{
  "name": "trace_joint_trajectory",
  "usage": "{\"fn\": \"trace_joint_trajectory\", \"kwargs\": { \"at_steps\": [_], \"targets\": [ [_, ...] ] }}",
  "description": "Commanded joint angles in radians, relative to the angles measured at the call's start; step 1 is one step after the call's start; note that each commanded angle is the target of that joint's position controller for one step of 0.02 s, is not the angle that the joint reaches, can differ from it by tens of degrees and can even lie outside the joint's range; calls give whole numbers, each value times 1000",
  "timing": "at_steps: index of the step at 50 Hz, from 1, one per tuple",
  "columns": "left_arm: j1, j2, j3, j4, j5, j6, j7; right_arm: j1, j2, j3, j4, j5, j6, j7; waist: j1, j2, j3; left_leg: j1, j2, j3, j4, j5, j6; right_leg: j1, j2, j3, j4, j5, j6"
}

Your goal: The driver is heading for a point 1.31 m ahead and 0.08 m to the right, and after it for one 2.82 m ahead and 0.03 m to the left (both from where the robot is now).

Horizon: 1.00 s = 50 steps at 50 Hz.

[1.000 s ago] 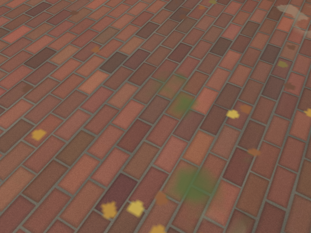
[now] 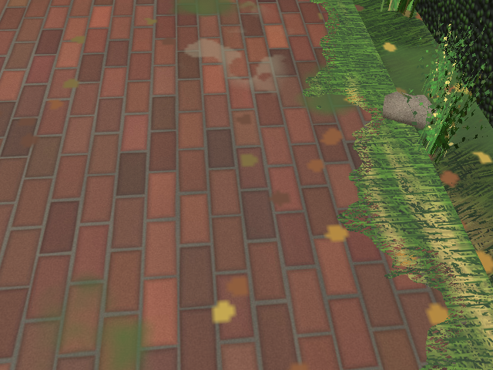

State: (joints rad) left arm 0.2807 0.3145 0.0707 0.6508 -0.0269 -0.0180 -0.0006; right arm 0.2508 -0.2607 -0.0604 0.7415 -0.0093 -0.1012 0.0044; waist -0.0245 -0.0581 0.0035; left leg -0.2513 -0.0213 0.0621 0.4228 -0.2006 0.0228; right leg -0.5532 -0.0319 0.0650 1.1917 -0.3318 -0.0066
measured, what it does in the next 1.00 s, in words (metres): walks ahead, turning right: right foot, then left foot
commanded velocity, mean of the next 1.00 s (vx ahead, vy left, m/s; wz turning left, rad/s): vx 0.29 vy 0.00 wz -0.36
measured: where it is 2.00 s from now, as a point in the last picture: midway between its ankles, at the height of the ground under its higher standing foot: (317, 242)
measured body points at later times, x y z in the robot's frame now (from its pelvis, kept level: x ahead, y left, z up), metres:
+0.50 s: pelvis +0.18 -0.05 -0.01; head +0.24 -0.07 +0.44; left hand +0.42 +0.17 -0.09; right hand +0.26 -0.36 -0.12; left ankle +0.21 +0.11 -0.66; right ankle +0.25 -0.14 -0.74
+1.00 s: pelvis +0.32 -0.04 +0.01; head +0.35 -0.02 +0.46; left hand +0.58 +0.14 -0.09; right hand +0.23 -0.30 -0.10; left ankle +0.29 +0.09 -0.74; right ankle +0.38 -0.24 -0.68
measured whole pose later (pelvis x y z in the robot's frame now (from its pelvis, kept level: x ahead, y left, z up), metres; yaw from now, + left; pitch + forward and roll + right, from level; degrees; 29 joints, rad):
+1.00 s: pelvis +0.32 -0.04 +0.01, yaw -19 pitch +2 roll -1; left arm 0.18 0.29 0.07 0.66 -0.01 -0.05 -0.02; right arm 0.43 -0.26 -0.04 0.83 0.00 -0.07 0.00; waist -0.07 -0.04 -0.03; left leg -0.07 0.02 0.00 0.29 -0.26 0.01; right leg -0.64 -0.05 0.03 0.82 -0.08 0.01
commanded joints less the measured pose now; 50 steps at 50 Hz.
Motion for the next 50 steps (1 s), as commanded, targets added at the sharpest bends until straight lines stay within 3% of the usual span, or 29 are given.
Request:
{"fn": "trace_joint_trajectory", "kwargs": {
  "at_steps": [1,5,8,10,12,13,14,15,16,17,18,19,20,21,22,24,26,28,29,33,36,37,38,39,40,41,43,45,50],
  "targets": [
    [-39,43,14,-98,2,-4,-4,-1,-134,-33,-29,2,-17,-5,2,157,12,134,280,-230,-246,107,165,-192,-76,41,-43,66,15],
    [-106,28,8,-113,13,-7,-12,-33,-170,-41,-3,1,-1,-16,3,136,29,145,260,-50,-216,452,149,-168,-67,-6,-254,223,36],
    [-185,4,1,-126,15,-14,-36,-20,-192,-43,18,10,20,-28,-29,143,19,147,234,55,-171,544,115,-54,-32,-82,-451,358,23],
    [-210,15,8,-140,12,-11,-52,-6,-213,-48,30,24,31,-31,-33,153,8,198,254,68,-130,573,103,-19,-16,-100,-522,338,2],
    [-180,54,27,-145,18,-7,-62,-21,-237,-58,26,41,41,-35,-1,170,-22,245,272,74,-35,703,87,44,19,-123,-570,249,-36],
    [-122,79,41,-134,21,-5,-63,-33,-246,-63,22,50,47,-39,34,173,-51,254,269,82,56,777,74,114,48,-140,-607,224,-61],
    [-6,116,63,-101,22,-6,-57,-46,-232,-59,16,55,51,-41,98,142,-103,226,236,107,218,761,47,260,85,-151,-693,296,-93],
    [87,175,87,-85,23,-3,-35,-8,-197,-47,8,36,47,-36,139,50,-160,66,176,121,460,522,-8,477,41,-59,-735,551,-140],
    [63,274,90,-107,30,3,-10,78,-63,-7,-26,-42,41,-21,29,-244,-240,-287,33,102,818,-461,-72,760,-226,301,-609,1115,-276],
    [46,255,76,-152,47,-9,-21,119,-138,-2,-26,-14,31,-6,59,-199,-484,-396,-33,-132,1026,-533,-85,866,-374,642,-720,906,-452],
    [3,194,63,-161,39,-12,-30,15,-207,-21,-33,19,34,-2,96,-57,-411,-436,18,-178,1025,-419,-72,789,-308,526,-764,757,-400],
    [-43,160,53,-152,20,-12,-28,-40,-198,-18,-52,20,40,-7,74,-6,-288,-464,45,-162,956,-333,-68,668,-250,423,-778,651,-343],
    [-78,128,42,-151,11,-7,-21,-49,-182,-15,-37,9,52,-20,47,55,-214,-445,80,-157,890,-285,-74,548,-214,358,-794,598,-300],
    [-108,117,36,-151,15,-2,-15,-44,-188,-17,-37,6,66,-27,19,44,-175,-383,95,-157,828,-258,-77,430,-192,319,-816,588,-287],
    [-126,119,34,-151,30,1,-12,-29,-186,-18,-30,7,78,-27,-2,22,-160,-313,91,-143,791,-245,-78,341,-176,291,-833,596,-278],
    [-135,123,34,-137,44,-3,-6,-5,-148,-8,-18,3,88,-33,-14,-6,-169,-246,77,-116,689,-231,-90,272,-153,235,-836,670,-275],
    [-126,125,34,-121,36,-1,4,-14,-122,2,-17,1,92,-36,-5,-16,-195,-214,80,-107,579,-173,-94,251,-131,217,-864,440,-265],
    [-126,126,33,-114,27,3,11,-56,-112,7,-30,5,92,-28,19,-60,-171,-194,78,-95,480,-106,-85,216,-111,240,-924,36,-248],
    [-123,129,32,-109,29,2,11,-76,-115,7,-38,8,89,-24,28,-86,-149,-188,73,-91,433,-94,-79,204,-115,263,-944,-66,-241],
    [-74,134,27,-77,29,-2,1,-105,-127,2,-51,13,59,-8,54,-84,-96,-140,55,-70,285,-123,-40,209,-145,319,-941,-219,-218],
    [-82,107,13,-64,20,3,-3,-20,-103,1,-20,12,38,0,-5,-58,-62,41,28,-33,94,-91,14,119,-94,289,-884,-301,-170],
    [-99,69,1,-69,21,2,-1,44,-119,-3,-5,7,33,-3,-31,-21,-52,119,89,-109,32,-136,43,50,-52,255,-800,-290,-131],
    [-125,-5,-19,-81,23,-5,-2,152,-168,-11,15,-4,30,-9,-55,137,-56,217,267,-339,-96,-275,104,-75,45,118,-506,-245,-63],
    [-145,28,-9,-128,3,-26,-4,165,-278,-46,29,-18,33,2,-43,345,37,236,416,-683,-248,-523,223,-317,112,-27,-341,-219,-36],
    [-174,99,13,-120,-1,-42,-3,133,-235,-39,8,-12,24,-1,-48,248,92,206,422,-715,-264,-564,241,-368,45,45,-224,-143,-35],
    [-152,108,20,-103,-1,-47,-8,98,-194,-28,2,-2,18,-7,-21,217,93,221,381,-633,-253,-500,210,-389,28,55,-194,-50,-32],
    [-142,80,18,-81,17,-47,-11,78,-168,-20,-3,12,18,-9,-13,195,78,230,320,-493,-265,-349,174,-371,-5,27,-195,62,-12],
    [-162,44,12,-75,21,-50,-13,98,-148,-12,5,8,16,-12,-20,187,59,202,268,-364,-283,-166,156,-299,-14,-15,-221,175,5],
    [-276,-15,-10,-97,13,-57,-28,159,-164,-14,36,17,25,-14,-68,189,57,172,218,-189,-277,72,142,-140,-6,-73,-486,312,29]
  ]
}}
Velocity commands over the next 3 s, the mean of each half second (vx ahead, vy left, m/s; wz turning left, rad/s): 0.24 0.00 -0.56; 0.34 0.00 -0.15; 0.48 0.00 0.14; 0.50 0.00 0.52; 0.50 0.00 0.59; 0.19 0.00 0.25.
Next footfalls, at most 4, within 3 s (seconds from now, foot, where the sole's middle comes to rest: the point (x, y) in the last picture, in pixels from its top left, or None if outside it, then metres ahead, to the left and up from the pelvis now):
0.30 right None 0.29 -0.15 -0.78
0.74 left None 0.33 0.07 -0.78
1.20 right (344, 365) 0.51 -0.27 -0.78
1.72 left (277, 250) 0.87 -0.11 -0.78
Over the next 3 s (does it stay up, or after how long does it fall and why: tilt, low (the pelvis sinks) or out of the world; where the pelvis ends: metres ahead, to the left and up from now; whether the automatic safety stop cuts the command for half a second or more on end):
stays up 1.26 -0.10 0.00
